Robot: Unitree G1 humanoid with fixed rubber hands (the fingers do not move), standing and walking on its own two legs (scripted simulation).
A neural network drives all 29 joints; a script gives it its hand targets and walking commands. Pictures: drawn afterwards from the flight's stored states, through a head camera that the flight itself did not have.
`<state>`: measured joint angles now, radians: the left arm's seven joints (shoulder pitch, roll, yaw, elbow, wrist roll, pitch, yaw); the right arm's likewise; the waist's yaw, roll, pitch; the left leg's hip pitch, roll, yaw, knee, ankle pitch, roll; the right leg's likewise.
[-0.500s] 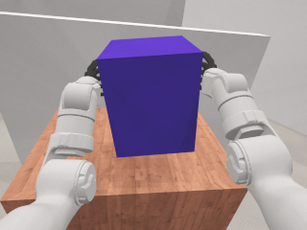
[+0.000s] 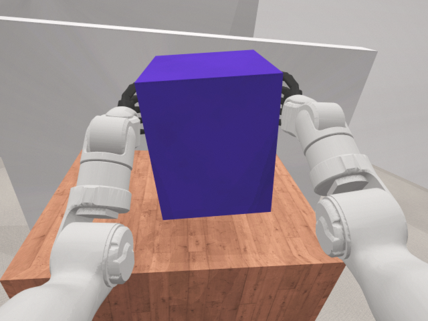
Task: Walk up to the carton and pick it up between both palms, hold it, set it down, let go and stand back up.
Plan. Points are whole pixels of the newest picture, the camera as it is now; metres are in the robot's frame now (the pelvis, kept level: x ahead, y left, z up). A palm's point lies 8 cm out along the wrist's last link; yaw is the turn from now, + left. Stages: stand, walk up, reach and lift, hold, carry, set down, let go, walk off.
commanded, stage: hold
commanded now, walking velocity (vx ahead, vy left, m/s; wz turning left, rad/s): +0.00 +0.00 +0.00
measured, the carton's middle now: (210, 130) +0.39 +0.01 +0.26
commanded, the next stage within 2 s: set down in 0.34 s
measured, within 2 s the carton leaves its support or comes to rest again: neither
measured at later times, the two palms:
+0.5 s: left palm (126, 119) +0.36 +0.16 +0.29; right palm (290, 108) +0.37 -0.13 +0.32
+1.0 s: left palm (138, 125) +0.40 +0.15 +0.26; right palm (285, 127) +0.40 -0.14 +0.27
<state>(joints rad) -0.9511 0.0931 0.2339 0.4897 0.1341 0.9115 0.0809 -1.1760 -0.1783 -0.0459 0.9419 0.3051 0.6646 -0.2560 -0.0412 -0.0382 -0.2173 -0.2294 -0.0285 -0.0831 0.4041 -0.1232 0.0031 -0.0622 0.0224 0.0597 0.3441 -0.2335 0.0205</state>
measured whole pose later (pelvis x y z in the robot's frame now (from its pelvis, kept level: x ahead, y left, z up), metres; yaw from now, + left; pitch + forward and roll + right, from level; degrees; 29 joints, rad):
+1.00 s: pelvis +0.01 -0.01 +0.00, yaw +0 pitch -3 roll +0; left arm -0.99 0.12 0.29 0.73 0.20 0.65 0.01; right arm -1.11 -0.13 -0.03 0.98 0.31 0.48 -0.30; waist -0.04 -0.04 -0.15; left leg -0.20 -0.03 -0.08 0.37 -0.12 0.00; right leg -0.05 0.02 0.06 0.34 -0.25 0.01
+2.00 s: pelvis +0.02 -0.01 +0.00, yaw +0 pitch -2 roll +0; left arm -0.90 0.13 0.32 0.83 0.18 0.40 -0.02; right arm -0.93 -0.01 -0.14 0.92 0.21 0.27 -0.33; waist -0.04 -0.07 -0.09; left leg -0.19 -0.03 -0.08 0.38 -0.14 0.00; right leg -0.03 0.02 0.06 0.34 -0.26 0.01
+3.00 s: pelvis +0.03 -0.01 +0.00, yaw +0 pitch +0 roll -1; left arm -0.91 0.17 0.32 1.09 0.18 0.17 -0.07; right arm -0.80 0.14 -0.37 0.90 -0.05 0.09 -0.29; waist -0.04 -0.09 -0.07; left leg -0.23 -0.03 -0.08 0.38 -0.15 0.00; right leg -0.08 0.02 0.06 0.34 -0.25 0.02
